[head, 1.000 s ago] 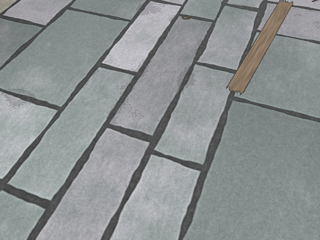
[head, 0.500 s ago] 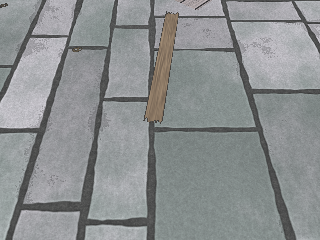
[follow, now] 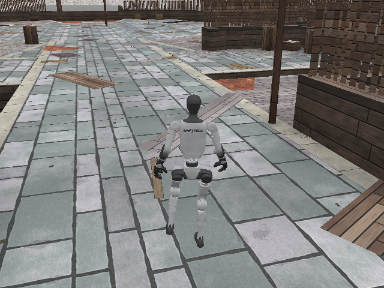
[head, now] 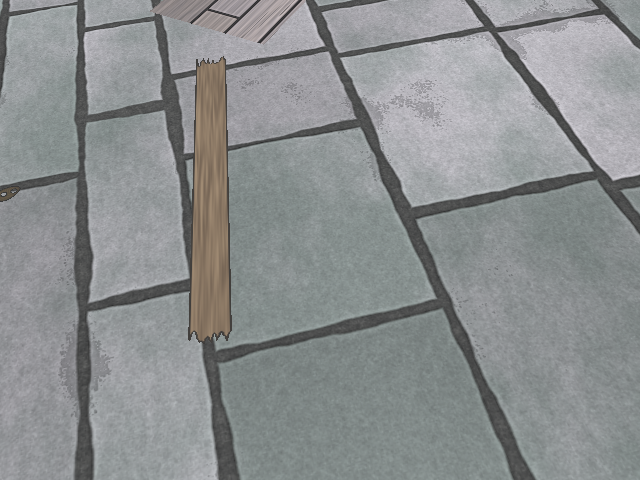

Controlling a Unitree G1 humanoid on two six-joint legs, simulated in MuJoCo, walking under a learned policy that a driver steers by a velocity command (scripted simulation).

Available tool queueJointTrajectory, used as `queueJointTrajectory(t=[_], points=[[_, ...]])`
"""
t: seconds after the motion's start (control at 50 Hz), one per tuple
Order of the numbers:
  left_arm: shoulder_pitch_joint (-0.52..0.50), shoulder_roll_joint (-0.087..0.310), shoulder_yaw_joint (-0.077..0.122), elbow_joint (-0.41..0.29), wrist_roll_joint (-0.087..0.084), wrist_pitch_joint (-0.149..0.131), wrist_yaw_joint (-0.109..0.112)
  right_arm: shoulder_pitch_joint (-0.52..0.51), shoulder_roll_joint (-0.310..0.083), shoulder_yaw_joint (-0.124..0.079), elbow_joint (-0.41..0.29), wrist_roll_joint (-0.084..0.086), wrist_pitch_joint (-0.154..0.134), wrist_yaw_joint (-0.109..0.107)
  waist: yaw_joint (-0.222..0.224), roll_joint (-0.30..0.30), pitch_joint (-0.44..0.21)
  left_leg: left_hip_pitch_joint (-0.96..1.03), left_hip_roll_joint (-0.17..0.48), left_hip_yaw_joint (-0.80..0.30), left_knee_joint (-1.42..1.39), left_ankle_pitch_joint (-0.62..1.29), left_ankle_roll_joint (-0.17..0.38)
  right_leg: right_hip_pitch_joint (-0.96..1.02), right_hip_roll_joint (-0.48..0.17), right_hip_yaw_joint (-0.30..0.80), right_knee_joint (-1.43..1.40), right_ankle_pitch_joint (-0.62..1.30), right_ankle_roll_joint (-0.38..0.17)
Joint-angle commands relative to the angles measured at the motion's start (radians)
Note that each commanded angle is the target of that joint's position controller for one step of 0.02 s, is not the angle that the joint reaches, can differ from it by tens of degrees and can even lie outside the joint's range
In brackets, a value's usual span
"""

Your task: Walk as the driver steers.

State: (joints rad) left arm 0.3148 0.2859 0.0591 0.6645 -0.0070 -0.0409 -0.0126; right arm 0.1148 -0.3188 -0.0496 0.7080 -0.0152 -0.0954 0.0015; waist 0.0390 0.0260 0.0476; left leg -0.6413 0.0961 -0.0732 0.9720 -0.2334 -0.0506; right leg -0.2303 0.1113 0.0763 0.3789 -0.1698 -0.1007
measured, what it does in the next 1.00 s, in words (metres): walks ahead: left foot, then right foot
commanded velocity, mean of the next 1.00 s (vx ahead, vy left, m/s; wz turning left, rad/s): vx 0.50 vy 0.00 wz -0.04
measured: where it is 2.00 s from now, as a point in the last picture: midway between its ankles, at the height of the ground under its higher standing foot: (308, 234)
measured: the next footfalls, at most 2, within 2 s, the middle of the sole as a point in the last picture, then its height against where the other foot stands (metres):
left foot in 0.24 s outside the picture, level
right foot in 0.76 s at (423, 425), level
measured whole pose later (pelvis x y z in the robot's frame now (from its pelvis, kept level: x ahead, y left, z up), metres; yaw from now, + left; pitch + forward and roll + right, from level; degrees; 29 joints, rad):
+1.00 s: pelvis +0.54 -0.03 +0.00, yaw +2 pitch +1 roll -2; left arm 0.29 0.27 0.06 0.79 0.01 -0.10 -0.01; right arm 0.23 -0.33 -0.07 0.77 0.03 -0.03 0.00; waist 0.03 0.05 0.02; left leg -0.64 0.09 -0.06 1.06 -0.21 -0.01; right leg -0.13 0.02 -0.13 0.31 -0.19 -0.04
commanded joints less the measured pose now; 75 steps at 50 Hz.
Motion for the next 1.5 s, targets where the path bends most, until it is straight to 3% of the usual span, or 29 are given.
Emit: queueJointTrajectory(t=[0.02,0.16,0.22,0.24,0.26,0.28,0.3,0.32,0.36,0.42,0.52,0.68,0.74,0.76,0.78,0.8,0.82,0.9,1.08,1.18,1.22,1.26,1.28,1.3,1.32,1.34,1.38,1.44,1.5], points=[[-0.039,0.173,0.049,-0.065,-0.007,-0.017,0.021,-0.035,-0.050,-0.009,-0.060,-0.004,-0.001,0.000,-0.020,-0.079,-0.053,0.048,-0.028,0.016,-0.186,0.198,-0.024,-0.035,-0.212,0.196,-0.144,0.203,-0.158],[0.073,0.160,0.042,0.014,-0.014,-0.012,0.023,-0.173,-0.073,-0.009,-0.095,0.018,-0.024,0.032,0.044,-0.114,-0.023,0.125,-0.067,0.011,-0.454,0.292,0.026,0.088,-0.268,0.257,-0.065,0.088,-0.110],[0.060,0.160,0.043,0.027,-0.010,0.000,0.022,-0.083,-0.096,-0.025,-0.079,0.016,-0.031,0.030,-0.011,-0.149,-0.039,0.238,-0.092,0.051,-0.513,0.180,0.082,0.150,-0.274,0.277,0.030,0.255,-0.080],[0.053,0.134,0.033,0.022,-0.007,0.000,0.021,0.020,-0.126,-0.041,-0.055,0.008,-0.035,0.025,-0.060,-0.135,-0.111,0.398,-0.076,0.043,-0.520,0.200,0.119,0.133,-0.222,0.238,0.156,0.366,-0.053],[0.068,0.093,0.014,0.004,0.008,-0.002,0.022,0.175,-0.182,-0.056,-0.040,-0.005,-0.037,0.019,-0.116,-0.038,-0.263,0.675,0.079,-0.115,-0.473,0.242,0.196,-0.005,-0.161,0.178,0.423,0.234,-0.013],[0.193,0.037,-0.004,0.003,-0.017,-0.014,0.021,0.290,-0.246,-0.080,0.007,0.000,-0.022,0.024,-0.096,0.259,-0.390,0.997,0.267,-0.544,-0.566,-0.004,0.359,-0.360,-0.010,0.062,0.766,-0.245,0.072],[0.154,0.112,0.006,0.009,-0.024,-0.021,0.023,0.306,-0.160,-0.059,0.015,0.034,-0.018,0.032,-0.124,0.205,-0.332,0.986,0.290,-0.692,-0.668,-0.261,0.350,-0.510,-0.042,0.113,0.885,-0.397,0.078],[0.035,0.162,0.022,-0.010,-0.029,-0.023,0.022,0.248,-0.113,-0.044,0.007,0.033,-0.014,0.028,-0.139,0.106,-0.186,0.865,0.255,-0.569,-0.690,-0.280,0.306,-0.563,-0.088,0.105,0.914,-0.314,0.075],[-0.071,0.137,0.018,-0.041,-0.004,-0.030,0.020,0.158,-0.080,-0.028,-0.003,0.011,-0.003,0.024,-0.098,0.025,-0.057,0.648,0.180,-0.383,-0.728,-0.088,0.284,-0.530,-0.162,0.041,0.823,-0.192,0.080],[-0.036,0.086,0.012,-0.028,-0.004,-0.027,0.013,0.141,-0.058,-0.017,0.004,0.010,-0.009,0.021,-0.049,0.077,-0.060,0.543,0.118,-0.248,-0.778,0.105,0.278,-0.427,-0.202,0.011,0.706,-0.140,0.091],[-0.169,0.037,-0.011,-0.060,0.005,-0.032,0.006,0.178,-0.120,-0.032,0.040,0.025,-0.003,0.010,-0.079,0.047,-0.031,0.507,0.097,-0.100,-0.825,0.261,0.276,-0.414,-0.210,-0.032,0.415,0.065,0.118],[-0.347,0.063,-0.004,-0.115,-0.010,-0.055,-0.027,0.293,-0.149,-0.037,0.109,0.044,0.032,0.003,-0.112,0.051,0.011,0.601,0.139,-0.099,-0.746,0.296,0.227,-0.304,-0.151,-0.044,0.137,0.142,0.083],[-0.104,0.147,0.040,-0.050,0.002,-0.062,-0.014,0.263,-0.144,-0.033,0.102,0.039,0.041,-0.004,0.029,0.039,-0.135,0.533,0.067,-0.055,-0.469,0.497,0.169,0.088,-0.135,-0.063,0.080,0.121,0.026],[0.079,0.224,0.061,-0.028,0.020,-0.058,-0.001,0.250,-0.077,-0.007,0.066,0.013,0.036,-0.004,0.102,-0.067,-0.300,0.340,-0.003,-0.009,-0.162,0.253,0.126,0.388,-0.330,0.129,0.124,0.149,-0.040],[0.119,0.282,0.072,-0.008,0.022,-0.045,-0.002,0.391,0.024,0.022,0.052,0.028,0.018,-0.002,0.041,-0.338,-0.434,0.001,-0.137,0.029,0.156,-0.329,0.070,0.653,-0.546,0.543,0.028,-0.046,-0.182],[0.117,0.183,0.050,-0.010,0.013,-0.042,-0.002,0.341,-0.087,-0.005,0.070,0.051,0.011,-0.001,0.079,-0.236,-0.379,-0.099,-0.092,-0.062,0.277,-0.340,0.067,0.589,-0.520,0.596,-0.043,-0.210,-0.169],[0.058,0.141,0.035,-0.007,0.006,-0.044,0.001,0.252,-0.130,-0.022,0.046,0.063,0.010,0.000,0.073,-0.184,-0.232,-0.147,-0.053,-0.049,0.294,-0.249,0.071,0.468,-0.487,0.440,-0.065,-0.197,-0.129],[-0.102,0.067,0.017,0.011,0.021,-0.065,-0.005,0.220,-0.065,-0.026,0.042,0.047,0.045,-0.002,-0.032,-0.144,-0.073,0.002,0.033,-0.031,0.189,-0.055,0.051,0.131,-0.377,0.133,-0.193,0.052,-0.089],[-0.074,0.142,0.045,0.089,0.016,-0.068,0.019,0.017,-0.004,-0.011,-0.037,0.036,0.060,0.031,0.001,-0.064,0.018,-0.018,0.023,0.030,-0.191,0.283,0.046,0.132,-0.356,-0.178,-0.259,0.241,-0.069],[-0.009,0.182,0.061,0.134,-0.009,-0.035,0.022,-0.105,-0.016,-0.011,-0.110,0.036,0.062,0.056,0.031,-0.063,0.051,-0.045,-0.004,0.095,-0.321,0.188,0.099,0.297,-0.403,-0.236,-0.189,0.348,-0.041],[-0.020,0.211,0.069,0.135,-0.018,-0.021,0.027,-0.076,-0.043,-0.026,-0.123,0.034,0.067,0.061,-0.005,-0.095,0.006,0.048,-0.061,0.152,-0.332,0.084,0.137,0.336,-0.405,-0.267,-0.072,0.655,-0.018],[-0.045,0.225,0.071,0.128,-0.026,-0.005,0.035,0.129,-0.108,-0.067,-0.081,0.037,0.073,0.053,-0.131,-0.100,-0.114,0.335,-0.149,0.198,-0.386,0.067,0.192,0.286,-0.367,-0.310,0.228,0.862,0.020],[-0.036,0.198,0.058,0.118,-0.013,-0.008,0.040,0.304,-0.181,-0.104,-0.035,0.040,0.082,0.035,-0.209,-0.043,-0.205,0.640,-0.126,0.100,-0.419,0.107,0.237,0.084,-0.327,-0.315,0.500,0.667,0.063],[0.060,0.047,0.010,0.061,0.034,-0.031,0.025,0.298,-0.307,-0.125,-0.033,0.051,0.080,0.021,-0.097,0.247,-0.270,0.996,0.146,-0.436,-0.474,0.008,0.417,-0.398,-0.140,-0.275,0.878,-0.276,0.135],[-0.014,0.091,0.007,0.049,0.005,-0.071,0.012,0.322,-0.247,-0.102,-0.074,0.042,0.062,0.026,-0.150,0.153,-0.441,1.078,0.245,-0.777,-0.650,-0.155,0.495,-0.525,-0.075,-0.015,1.024,-0.440,0.132],[-0.128,0.155,0.024,0.017,-0.037,-0.093,0.003,0.294,-0.183,-0.083,-0.064,0.031,0.048,0.031,-0.176,0.083,-0.306,1.000,0.219,-0.641,-0.685,-0.102,0.431,-0.610,-0.129,0.017,1.016,-0.346,0.107],[-0.151,0.139,0.020,0.019,-0.006,-0.107,0.014,0.173,-0.123,-0.064,-0.074,0.034,0.037,0.027,-0.091,-0.012,-0.144,0.717,0.137,-0.416,-0.685,0.093,0.366,-0.530,-0.204,0.009,0.842,-0.208,0.096],[-0.109,0.136,0.029,0.028,0.018,-0.075,0.013,0.108,-0.097,-0.054,-0.103,0.020,0.034,0.016,-0.024,0.011,-0.108,0.516,0.084,-0.304,-0.735,0.285,0.360,-0.387,-0.225,0.005,0.714,-0.143,0.126],[-0.178,0.091,0.014,0.007,0.024,-0.057,0.016,0.143,-0.133,-0.064,-0.085,0.027,0.033,-0.004,-0.035,0.007,-0.065,0.419,0.045,-0.218,-0.753,0.334,0.345,-0.378,-0.202,-0.022,0.539,-0.021,0.169]])
Keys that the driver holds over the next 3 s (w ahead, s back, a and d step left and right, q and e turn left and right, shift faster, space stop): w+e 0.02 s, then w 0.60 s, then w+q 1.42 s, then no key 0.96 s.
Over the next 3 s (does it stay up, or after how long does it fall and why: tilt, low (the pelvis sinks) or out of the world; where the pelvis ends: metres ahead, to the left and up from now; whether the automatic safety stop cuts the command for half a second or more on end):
stays up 1.26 0.28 -0.01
